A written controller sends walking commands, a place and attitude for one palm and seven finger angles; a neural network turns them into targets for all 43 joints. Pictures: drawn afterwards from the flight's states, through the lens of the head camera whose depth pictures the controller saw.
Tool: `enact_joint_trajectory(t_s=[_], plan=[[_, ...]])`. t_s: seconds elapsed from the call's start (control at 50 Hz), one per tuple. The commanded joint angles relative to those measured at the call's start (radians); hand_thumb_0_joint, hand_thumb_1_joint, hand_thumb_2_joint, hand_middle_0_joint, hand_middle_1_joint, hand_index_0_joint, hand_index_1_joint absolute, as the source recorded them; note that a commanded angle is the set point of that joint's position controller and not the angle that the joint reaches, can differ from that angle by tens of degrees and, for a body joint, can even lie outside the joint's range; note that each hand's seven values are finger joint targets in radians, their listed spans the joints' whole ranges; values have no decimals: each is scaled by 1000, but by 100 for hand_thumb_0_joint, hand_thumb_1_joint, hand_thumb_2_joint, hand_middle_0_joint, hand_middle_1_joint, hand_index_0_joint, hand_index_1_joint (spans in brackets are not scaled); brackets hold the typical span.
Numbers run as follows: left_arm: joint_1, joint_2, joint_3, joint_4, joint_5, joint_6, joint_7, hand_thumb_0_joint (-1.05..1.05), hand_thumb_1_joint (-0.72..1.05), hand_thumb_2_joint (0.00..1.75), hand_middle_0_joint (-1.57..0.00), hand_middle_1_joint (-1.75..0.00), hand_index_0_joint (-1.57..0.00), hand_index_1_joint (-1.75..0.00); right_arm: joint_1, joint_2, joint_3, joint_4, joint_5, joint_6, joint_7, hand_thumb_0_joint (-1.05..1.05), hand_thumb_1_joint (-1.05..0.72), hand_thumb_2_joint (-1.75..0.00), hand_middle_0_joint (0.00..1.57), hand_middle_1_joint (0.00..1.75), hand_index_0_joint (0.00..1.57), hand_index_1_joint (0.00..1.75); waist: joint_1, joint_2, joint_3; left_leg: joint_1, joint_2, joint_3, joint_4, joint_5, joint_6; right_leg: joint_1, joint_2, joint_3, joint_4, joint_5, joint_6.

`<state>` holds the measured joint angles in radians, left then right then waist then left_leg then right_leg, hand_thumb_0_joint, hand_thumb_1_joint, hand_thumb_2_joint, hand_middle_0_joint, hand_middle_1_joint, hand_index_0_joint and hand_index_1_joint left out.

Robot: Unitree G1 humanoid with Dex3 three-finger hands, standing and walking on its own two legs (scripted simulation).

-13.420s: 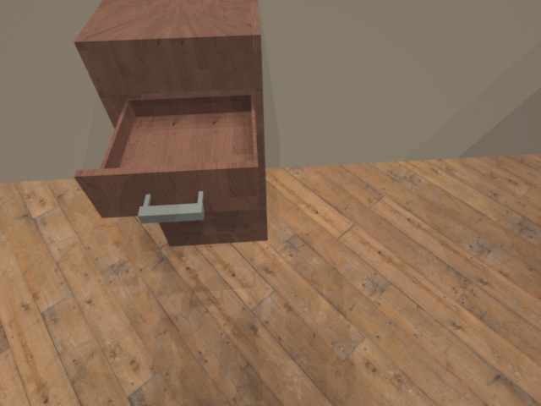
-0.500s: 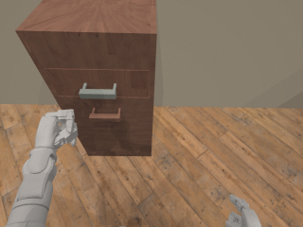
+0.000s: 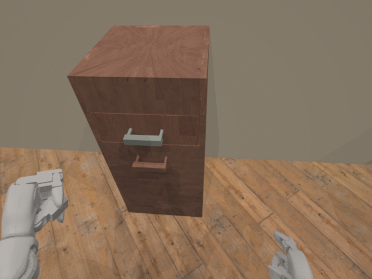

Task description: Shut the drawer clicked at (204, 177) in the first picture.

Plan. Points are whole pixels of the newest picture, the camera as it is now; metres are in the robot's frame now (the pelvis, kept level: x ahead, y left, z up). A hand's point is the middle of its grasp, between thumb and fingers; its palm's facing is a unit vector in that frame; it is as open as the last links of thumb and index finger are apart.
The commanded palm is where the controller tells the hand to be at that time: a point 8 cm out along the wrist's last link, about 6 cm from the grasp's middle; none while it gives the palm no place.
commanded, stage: draw the hand back to the body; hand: left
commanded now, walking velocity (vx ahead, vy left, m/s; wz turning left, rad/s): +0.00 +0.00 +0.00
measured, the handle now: (144, 135) +0.60 +0.23 -0.09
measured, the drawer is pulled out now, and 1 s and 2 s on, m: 0.00 0.00 0.00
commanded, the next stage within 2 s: step back with the hand held close in 0.28 s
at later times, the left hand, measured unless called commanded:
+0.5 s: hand (40, 209) +0.17 +0.25 +0.16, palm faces +0.39 -0.82 -0.41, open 3.3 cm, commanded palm +0.12 +0.28 +0.17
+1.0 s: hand (6, 247) +0.12 +0.27 +0.15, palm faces +0.33 -0.80 -0.50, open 3.2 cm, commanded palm +0.06 +0.31 +0.17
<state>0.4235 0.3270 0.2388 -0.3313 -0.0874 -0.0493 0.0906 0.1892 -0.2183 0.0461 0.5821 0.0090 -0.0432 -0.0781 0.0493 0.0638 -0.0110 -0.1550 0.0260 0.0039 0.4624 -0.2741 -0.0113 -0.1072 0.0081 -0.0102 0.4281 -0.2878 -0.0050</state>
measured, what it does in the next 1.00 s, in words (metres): shifts its weight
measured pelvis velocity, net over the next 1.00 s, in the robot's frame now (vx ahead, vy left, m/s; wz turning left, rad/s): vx -0.08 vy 0.03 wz -0.01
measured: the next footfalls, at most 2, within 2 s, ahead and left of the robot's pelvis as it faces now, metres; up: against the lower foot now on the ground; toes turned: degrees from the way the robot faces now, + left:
left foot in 1.68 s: -0.08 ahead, +0.13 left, +0.00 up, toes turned +7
right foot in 1.98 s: -0.30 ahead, -0.11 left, +0.00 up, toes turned -2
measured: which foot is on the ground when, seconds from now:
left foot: down 0.00-1.00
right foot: down 0.00-1.00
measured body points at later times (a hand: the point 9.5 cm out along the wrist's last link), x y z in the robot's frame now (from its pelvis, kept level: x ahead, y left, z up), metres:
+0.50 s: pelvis -0.01 +0.00 +0.00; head -0.02 -0.01 +0.45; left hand +0.15 +0.29 +0.19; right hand +0.18 -0.22 -0.08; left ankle -0.01 +0.13 -0.74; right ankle -0.03 -0.12 -0.74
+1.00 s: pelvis -0.08 +0.03 +0.00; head -0.05 +0.03 +0.44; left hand +0.10 +0.31 +0.18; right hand +0.10 -0.21 -0.09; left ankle -0.01 +0.13 -0.74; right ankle -0.03 -0.12 -0.74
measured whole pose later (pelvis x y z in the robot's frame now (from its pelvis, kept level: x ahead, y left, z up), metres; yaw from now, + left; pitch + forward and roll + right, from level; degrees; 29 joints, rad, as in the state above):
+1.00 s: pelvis -0.08 +0.03 +0.00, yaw -1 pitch +1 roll -1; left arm 0.64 0.39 0.38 -0.55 -0.04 -0.23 0.13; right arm 0.19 -0.20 -0.01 0.54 0.01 -0.03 -0.07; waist 0.00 0.03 0.04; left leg -0.35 0.00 0.02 0.51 -0.17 0.03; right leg -0.29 -0.02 0.01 0.46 -0.17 0.04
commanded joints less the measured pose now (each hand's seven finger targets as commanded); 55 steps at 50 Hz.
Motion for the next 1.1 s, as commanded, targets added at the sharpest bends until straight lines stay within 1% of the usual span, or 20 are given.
enact_joint_trajectory(t_s=[0.0, 0.02, 0.08, 0.12, 0.16, 0.2, 0.28, 0.38, 0.4, 0.42, 0.44, 0.5, 0.62, 0.66, 0.72, 0.82, 0.92, 0.96, 0.98, 1.08], plan=[[-34, 179, 139, -331, 4, -85, 16, 0, 90, 90, -140, -160, -140, -160, -127, -95, -45, -160, -4, -78, -7, 0, -90, -90, 20, 30, 20, 30, 4, 3, -78, 77, -19, 32, -47, 279, 41, -9, 3, -20, -77, 304, -7], [0, 181, 151, -339, 3, -89, 17, 0, 90, 90, -140, -160, -140, -160, -124, -92, -47, -161, -4, -85, -7, 0, -90, -90, 20, 30, 20, 30, 7, -21, -76, 73, -17, 28, -50, 273, 42, -7, 3, -22, -75, 297, -6], [68, 192, 179, -396, 1, -104, 17, 0, 90, 90, -140, -160, -140, -160, -126, -91, -51, -162, -3, -105, -9, 0, -90, -90, 20, 30, 20, 30, 14, -3, -66, 80, -16, 32, -47, 266, 41, -5, 4, -16, -84, 293, -6], [76, 142, 145, -319, 4, -96, 13, 0, 90, 90, -140, -160, -140, -160, -118, -93, -56, -146, -3, -102, -11, 0, -90, -90, 20, 30, 20, 30, 2, -45, -8, 70, -13, 35, -54, 235, 43, -41, 7, -19, -96, 257, -1], [48, 138, 144, -276, 4, -94, 11, 0, 90, 90, -140, -160, -140, -160, -118, -102, -62, -139, -4, -100, -17, 0, -90, -90, 20, 30, 20, 30, -3, -95, 41, 66, -15, 32, -63, 181, 44, -76, 13, -16, -134, 187, 4], [9, 148, 144, -302, 7, -103, 16, 0, 90, 90, -140, -160, -140, -160, -116, -104, -60, -143, -5, -99, -22, 0, -90, -90, 20, 30, 20, 30, -2, -48, 7, 78, -17, 30, -68, 162, 47, -58, 4, -9, -128, 157, 1], [4, 167, 154, -347, 11, -112, 23, 0, 90, 90, -140, -160, -140, -160, -122, -98, -55, -142, -10, -116, -24, 0, -90, -90, 20, 30, 20, 30, 12, -8, -46, 92, -19, 23, -71, 201, 44, -11, 1, -10, -107, 203, -6], [39, 174, 167, -353, 11, -109, 27, 0, 90, 90, -140, -160, -140, -160, -127, -94, -54, -138, -11, -130, -21, 0, -90, -90, 20, 30, 20, 30, 18, 7, -36, 83, -19, 26, -70, 236, 39, 4, 3, -9, -103, 255, -8], [-64, 293, 303, -425, 17, -156, 32, 0, 90, 90, -140, -160, -140, -160, -108, -130, -64, -164, -12, -95, -8, 0, -90, -90, 20, 30, 20, 30, -30, -32, 48, 6, -12, 14, -38, 181, 55, -97, -41, 95, -166, 310, -9], [40, 217, 256, -314, 21, -159, 24, 0, 90, 90, -140, -160, -140, -160, -112, -112, -70, -142, -12, -72, -3, 0, -90, -90, 20, 30, 20, 30, -34, -64, 36, 10, -12, 7, -23, 171, 51, -98, -63, 96, -169, 316, -12], [85, 174, 216, -302, 25, -165, 18, 0, 90, 90, -140, -160, -140, -160, -107, -116, -74, -149, -13, -53, 4, 0, -90, -90, 20, 30, 20, 30, -39, -64, 24, 12, -7, 9, -21, 194, 49, -99, -65, 96, -161, 342, -11], [136, 159, 200, -308, 26, -183, 15, 0, 90, 90, -140, -160, -140, -160, -106, -122, -89, -164, -12, -19, 11, 0, -90, -90, 20, 30, 20, 30, -43, -27, -43, 20, 6, 14, -53, 283, 46, -59, -51, 49, -118, 392, 4], [200, 204, 243, -358, 23, -197, 33, 0, 90, 90, -140, -160, -140, -160, -110, -118, -103, -196, -3, 17, 6, 0, -90, -90, 20, 30, 20, 30, -39, -43, -124, -10, 16, 4, -77, 367, 45, -16, -28, 11, -79, 403, 23], [211, 231, 267, -392, 21, -205, 39, 0, 90, 90, -140, -160, -140, -160, -116, -122, -105, -203, -2, 18, 0, 0, -90, -90, 20, 30, 20, 30, -34, -6, -148, -24, 17, -2, -80, 390, 46, -4, -22, 5, -60, 414, 27], [232, 219, 257, -412, 24, -211, 46, 0, 90, 90, -140, -160, -140, -160, -100, -122, -108, -210, 1, 11, -2, 0, -90, -90, 20, 30, 20, 30, -38, 6, -158, -60, 29, -11, -88, 385, 49, 8, -9, -2, -23, 393, 33], [240, 209, 254, -417, 31, -223, 53, 0, 90, 90, -140, -160, -140, -160, -87, -127, -112, -206, 2, -8, -5, 0, -90, -90, 20, 30, 20, 30, -45, 16, -139, -174, 47, -32, -114, 248, 62, 34, 2, 4, 27, 342, 38], [224, 198, 254, -413, 45, -241, 61, 0, 90, 90, -140, -160, -140, -160, -80, -131, -113, -202, 2, -34, -7, 0, -90, -90, 20, 30, 20, 30, -55, 8, -89, -348, 54, -53, -140, -52, 79, 63, 3, 30, 58, 255, 34], [215, 218, 278, -423, 52, -249, 67, 0, 90, 90, -140, -160, -140, -160, -84, -136, -114, -200, -2, -45, -10, 0, -90, -90, 20, 30, 20, 30, -53, 7, -83, -407, 59, -70, -151, -157, 87, 77, 8, 43, 65, 214, 34], [211, 197, 258, -434, 53, -253, 66, 0, 90, 90, -140, -160, -140, -160, -77, -132, -111, -202, 1, -50, -9, 0, -90, -90, 20, 30, 20, 30, -56, 2, -72, -424, 57, -71, -141, -184, 88, 67, 4, 49, 66, 192, 32], [178, 194, 253, -437, 64, -271, 71, 0, 90, 90, -140, -160, -140, -160, -64, -134, -111, -190, -9, -75, -12, 0, -90, -90, 20, 30, 20, 30, -62, -8, -41, -453, 58, -85, -110, -299, 88, -24, 0, 82, 24, -20, 24]])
